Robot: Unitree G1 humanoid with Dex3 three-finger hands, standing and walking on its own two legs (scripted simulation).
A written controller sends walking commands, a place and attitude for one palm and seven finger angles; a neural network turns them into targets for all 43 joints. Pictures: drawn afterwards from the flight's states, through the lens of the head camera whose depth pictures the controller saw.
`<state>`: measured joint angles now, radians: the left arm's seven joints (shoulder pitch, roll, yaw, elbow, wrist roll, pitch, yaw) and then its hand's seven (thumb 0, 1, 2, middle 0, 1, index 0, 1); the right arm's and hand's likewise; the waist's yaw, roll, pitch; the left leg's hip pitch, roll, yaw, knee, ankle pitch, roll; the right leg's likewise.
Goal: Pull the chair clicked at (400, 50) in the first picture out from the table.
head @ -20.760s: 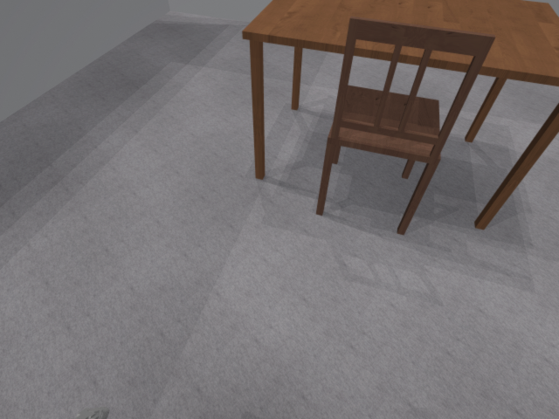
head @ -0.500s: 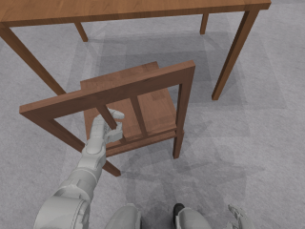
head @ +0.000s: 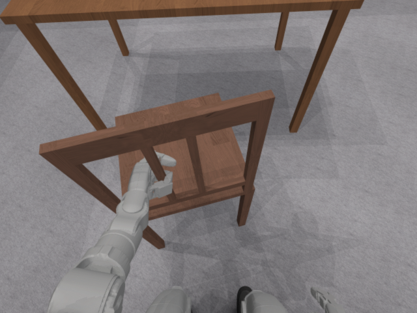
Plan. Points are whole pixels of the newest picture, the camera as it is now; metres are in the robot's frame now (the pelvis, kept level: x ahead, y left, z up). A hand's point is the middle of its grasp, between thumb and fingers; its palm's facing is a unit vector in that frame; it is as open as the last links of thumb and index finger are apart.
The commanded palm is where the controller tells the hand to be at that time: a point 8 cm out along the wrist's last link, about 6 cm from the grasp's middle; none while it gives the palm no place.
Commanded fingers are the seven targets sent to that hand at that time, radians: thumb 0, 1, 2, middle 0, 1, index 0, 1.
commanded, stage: step backward, pulling the chair out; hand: left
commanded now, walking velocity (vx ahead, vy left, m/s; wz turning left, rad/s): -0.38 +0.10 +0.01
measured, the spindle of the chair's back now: (161, 176) +0.40 +0.13 -0.08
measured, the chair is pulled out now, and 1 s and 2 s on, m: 0.44 0.60 0.60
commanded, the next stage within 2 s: stop walking, hand still on the chair in 0.24 s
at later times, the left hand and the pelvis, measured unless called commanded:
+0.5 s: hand (161, 229) +0.27 +0.11 -0.05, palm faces -0.05 -0.98 -0.21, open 5.4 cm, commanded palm +0.25 +0.16 -0.04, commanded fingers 0.00 0.90 0.90 -0.50 -1.45 -0.50 -1.45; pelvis -0.09 +0.00 +0.00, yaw -1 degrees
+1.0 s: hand (160, 259) +0.21 +0.10 -0.05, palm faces -0.09 -0.98 -0.18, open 5.2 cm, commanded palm +0.20 +0.15 -0.04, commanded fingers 0.00 0.90 0.90 -0.50 -1.45 -0.50 -1.45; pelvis -0.09 +0.01 +0.00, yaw -1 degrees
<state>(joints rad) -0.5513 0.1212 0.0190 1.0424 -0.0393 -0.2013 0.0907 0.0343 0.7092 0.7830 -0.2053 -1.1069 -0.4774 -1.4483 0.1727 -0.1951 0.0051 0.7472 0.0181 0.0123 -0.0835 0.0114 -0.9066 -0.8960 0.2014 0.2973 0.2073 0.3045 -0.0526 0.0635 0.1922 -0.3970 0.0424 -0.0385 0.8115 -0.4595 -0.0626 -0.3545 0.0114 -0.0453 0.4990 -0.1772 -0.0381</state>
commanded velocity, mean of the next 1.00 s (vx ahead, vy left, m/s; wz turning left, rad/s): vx -0.04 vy -0.02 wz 0.00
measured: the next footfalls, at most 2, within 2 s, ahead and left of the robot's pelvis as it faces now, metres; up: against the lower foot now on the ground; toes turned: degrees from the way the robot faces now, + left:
left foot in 0.18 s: -0.06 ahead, +0.15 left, +0.00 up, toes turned +2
right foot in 0.42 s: -0.04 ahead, -0.09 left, +0.00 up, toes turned -4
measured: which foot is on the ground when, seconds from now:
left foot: up 0.00-0.16, down 0.18-1.00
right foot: down 0.00-0.20, up 0.22-0.40, down 0.42-1.00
